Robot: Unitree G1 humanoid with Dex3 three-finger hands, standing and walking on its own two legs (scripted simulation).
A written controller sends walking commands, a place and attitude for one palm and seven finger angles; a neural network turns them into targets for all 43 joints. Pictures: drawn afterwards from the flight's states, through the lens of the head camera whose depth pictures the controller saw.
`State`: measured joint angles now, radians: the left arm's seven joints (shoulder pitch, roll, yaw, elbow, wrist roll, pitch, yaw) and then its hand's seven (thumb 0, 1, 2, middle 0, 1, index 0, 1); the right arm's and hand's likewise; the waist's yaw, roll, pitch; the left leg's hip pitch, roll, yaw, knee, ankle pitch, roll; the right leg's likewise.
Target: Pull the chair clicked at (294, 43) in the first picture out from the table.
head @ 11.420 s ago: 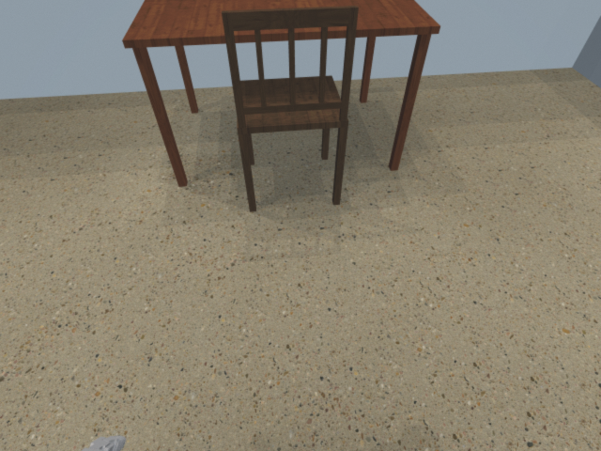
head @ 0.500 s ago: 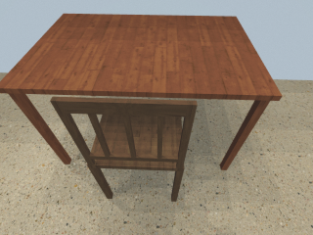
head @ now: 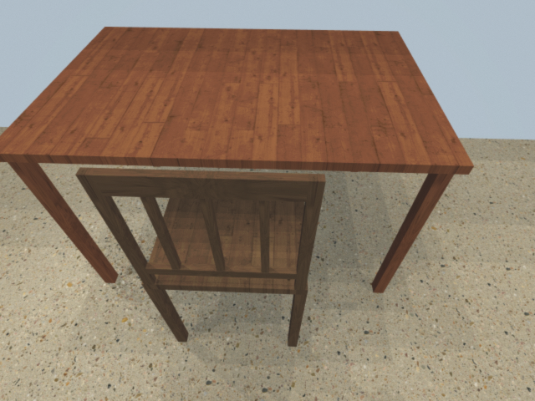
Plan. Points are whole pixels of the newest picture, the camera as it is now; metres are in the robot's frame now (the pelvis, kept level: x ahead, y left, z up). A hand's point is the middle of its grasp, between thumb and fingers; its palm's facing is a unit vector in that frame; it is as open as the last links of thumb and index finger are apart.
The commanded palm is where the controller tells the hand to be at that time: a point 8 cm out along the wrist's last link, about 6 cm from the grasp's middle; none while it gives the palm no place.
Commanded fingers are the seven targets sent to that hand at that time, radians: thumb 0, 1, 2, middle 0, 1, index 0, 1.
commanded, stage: look again from close up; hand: left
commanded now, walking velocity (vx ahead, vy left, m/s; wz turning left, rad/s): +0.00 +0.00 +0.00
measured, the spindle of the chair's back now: (214, 236) +0.45 +0.14 -0.10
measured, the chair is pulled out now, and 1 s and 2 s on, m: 0.00 0.00 0.00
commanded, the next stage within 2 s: raise the hand toward the chair's back in 0.08 s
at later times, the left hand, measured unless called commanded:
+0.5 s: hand (190, 348) +0.20 +0.13 -0.02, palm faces +0.02 -1.00 +0.00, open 8.4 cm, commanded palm +0.12 +0.21 -0.07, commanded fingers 0.00 0.50 0.73 -0.16 -0.24 -0.16 -0.24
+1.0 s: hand (176, 371) +0.18 +0.15 -0.06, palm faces +0.00 -1.00 -0.04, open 12.7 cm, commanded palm +0.14 +0.21 -0.06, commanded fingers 0.00 -0.08 0.48 -0.10 -0.15 -0.10 -0.15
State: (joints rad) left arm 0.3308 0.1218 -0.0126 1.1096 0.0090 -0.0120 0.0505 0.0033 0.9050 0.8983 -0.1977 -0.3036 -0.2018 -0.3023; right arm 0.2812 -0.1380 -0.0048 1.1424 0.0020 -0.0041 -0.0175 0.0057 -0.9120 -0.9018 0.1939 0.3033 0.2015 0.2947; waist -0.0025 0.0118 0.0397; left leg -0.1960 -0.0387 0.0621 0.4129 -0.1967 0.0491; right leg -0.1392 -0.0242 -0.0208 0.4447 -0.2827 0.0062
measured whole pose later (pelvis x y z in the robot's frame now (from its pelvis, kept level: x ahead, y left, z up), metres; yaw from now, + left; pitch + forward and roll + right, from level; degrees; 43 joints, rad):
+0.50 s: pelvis -0.03 -0.03 -0.06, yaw +0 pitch +12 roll +1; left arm 0.38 0.16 0.10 0.08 -0.21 -0.45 -0.16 0.01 0.74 0.82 -0.17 -0.27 -0.18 -0.27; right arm 0.19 -0.28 -0.09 0.63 0.01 -0.29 0.01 0.02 -0.91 -0.90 0.20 0.30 0.20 0.29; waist -0.06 -0.01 -0.16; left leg -0.78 0.01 0.04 0.96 -0.39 0.01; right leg -0.71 0.01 -0.05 1.00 -0.49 -0.04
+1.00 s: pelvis -0.04 -0.04 -0.10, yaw +2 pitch +16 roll -1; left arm 0.39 0.23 0.19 -0.01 -0.31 -0.34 -0.32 0.01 0.14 0.58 -0.12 -0.19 -0.13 -0.18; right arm 0.21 -0.18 -0.02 0.62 0.03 -0.23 -0.07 0.02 -0.90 -0.90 0.20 0.30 0.21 0.30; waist 0.01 0.05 -0.11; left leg -1.00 0.03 -0.02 1.20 -0.47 -0.01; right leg -0.90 0.02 -0.11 1.20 -0.58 -0.07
